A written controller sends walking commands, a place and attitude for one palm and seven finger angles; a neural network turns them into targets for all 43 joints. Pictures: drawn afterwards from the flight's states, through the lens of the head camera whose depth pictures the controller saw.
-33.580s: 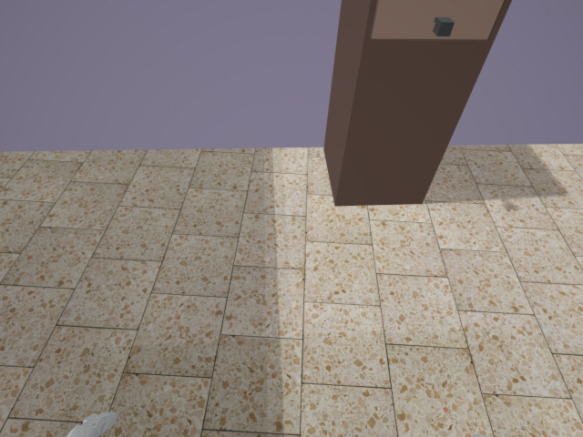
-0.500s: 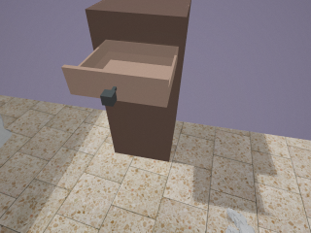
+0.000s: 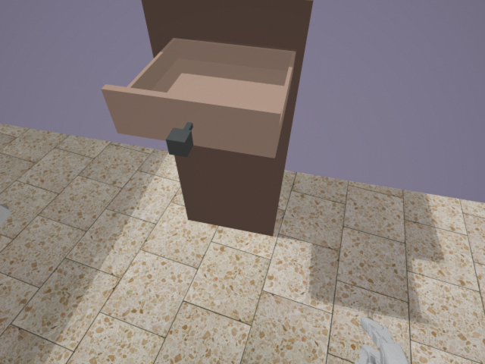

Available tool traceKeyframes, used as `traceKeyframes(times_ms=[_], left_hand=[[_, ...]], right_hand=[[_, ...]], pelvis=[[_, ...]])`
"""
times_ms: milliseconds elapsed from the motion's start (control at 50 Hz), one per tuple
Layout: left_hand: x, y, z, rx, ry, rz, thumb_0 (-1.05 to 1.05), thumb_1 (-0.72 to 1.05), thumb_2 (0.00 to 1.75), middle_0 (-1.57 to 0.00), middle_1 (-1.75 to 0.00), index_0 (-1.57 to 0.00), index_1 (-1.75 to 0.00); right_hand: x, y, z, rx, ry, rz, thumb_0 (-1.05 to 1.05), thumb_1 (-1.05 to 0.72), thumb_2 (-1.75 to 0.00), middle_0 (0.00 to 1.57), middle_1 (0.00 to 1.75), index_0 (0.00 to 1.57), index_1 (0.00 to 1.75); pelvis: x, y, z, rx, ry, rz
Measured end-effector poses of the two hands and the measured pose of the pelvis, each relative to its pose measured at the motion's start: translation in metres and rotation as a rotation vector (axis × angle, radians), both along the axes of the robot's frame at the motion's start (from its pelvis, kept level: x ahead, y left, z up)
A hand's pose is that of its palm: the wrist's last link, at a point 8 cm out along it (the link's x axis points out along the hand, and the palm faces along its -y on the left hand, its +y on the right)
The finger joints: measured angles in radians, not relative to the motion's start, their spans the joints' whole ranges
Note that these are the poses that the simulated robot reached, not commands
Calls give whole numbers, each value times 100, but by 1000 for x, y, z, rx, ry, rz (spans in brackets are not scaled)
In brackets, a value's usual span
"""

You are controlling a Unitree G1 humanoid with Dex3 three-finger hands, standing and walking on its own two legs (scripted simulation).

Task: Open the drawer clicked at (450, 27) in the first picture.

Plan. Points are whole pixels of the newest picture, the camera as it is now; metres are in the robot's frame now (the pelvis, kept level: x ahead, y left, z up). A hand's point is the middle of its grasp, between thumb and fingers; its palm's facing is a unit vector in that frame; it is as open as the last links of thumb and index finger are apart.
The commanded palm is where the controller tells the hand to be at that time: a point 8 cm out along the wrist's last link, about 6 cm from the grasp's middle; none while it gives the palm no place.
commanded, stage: stop stepping back and stand still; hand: left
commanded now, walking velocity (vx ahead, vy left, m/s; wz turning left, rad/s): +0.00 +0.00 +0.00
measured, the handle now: (183, 136) +0.53 +0.15 +0.08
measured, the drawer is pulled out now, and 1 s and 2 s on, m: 0.30 0.30 0.30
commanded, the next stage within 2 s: let the arm hang, fingers relaxed in 0.40 s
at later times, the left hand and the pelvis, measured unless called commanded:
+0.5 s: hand out of the picture +0.21 +0.25 +0.26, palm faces +0.45 -0.74 -0.51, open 7.4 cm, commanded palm none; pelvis +0.01 +0.02 +0.01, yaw -1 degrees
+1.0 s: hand out of the picture -0.06 +0.19 -0.17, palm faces +0.06 -0.97 -0.22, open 7.1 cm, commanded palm none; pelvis -0.04 -0.01 +0.00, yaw +2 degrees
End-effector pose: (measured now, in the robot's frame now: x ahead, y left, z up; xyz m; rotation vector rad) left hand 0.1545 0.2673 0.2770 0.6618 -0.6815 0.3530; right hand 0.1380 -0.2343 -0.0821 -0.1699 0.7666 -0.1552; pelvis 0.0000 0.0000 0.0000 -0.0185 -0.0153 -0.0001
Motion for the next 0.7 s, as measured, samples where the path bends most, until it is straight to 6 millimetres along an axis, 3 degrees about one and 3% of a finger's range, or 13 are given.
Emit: traceKeyframes(times_ms=[220,460,520,560,620,660,700], left_hand=[[23,19,-12,-3,111,-23,1,88,90,-21,-30,-22,-30],[14,21,1,52,71,-47,1,88,90,-22,-30,-22,-30],[14,27,-8,24,90,-33,1,88,90,-21,-30,-22,-30],[33,41,-56,-70,285,6,0,89,90,-21,-30,-21,-30],[44,54,-174,-291,755,144,-1,90,90,-20,-30,-20,-30],[24,43,-256,-400,1075,213,0,91,90,-19,-30,-20,-30],[-14,18,-323,-485,1352,236,0,91,90,-19,-30,-19,-30]], right_hand=[[21,22,13,-18,6,15,1,-90,-90,20,30,20,30],[36,31,22,-15,-44,27,1,-90,-90,20,30,20,30],[33,30,19,-2,-58,37,1,-90,-90,20,30,20,30],[30,24,5,7,-46,75,1,-90,-90,20,30,20,30],[18,12,-19,20,13,60,0,-90,-90,20,30,20,30],[1,4,-34,27,58,36,0,-90,-90,20,30,20,30],[-21,-3,-45,27,125,12,0,-90,-90,20,30,20,30]], pelvis=[[12,17,8,11,17,-14],[10,23,8,2,11,-16],[6,24,8,2,16,-7],[1,26,3,16,25,3],[-7,27,-4,46,28,0],[-12,23,-8,65,17,-2],[-17,17,-11,67,-1,-6]])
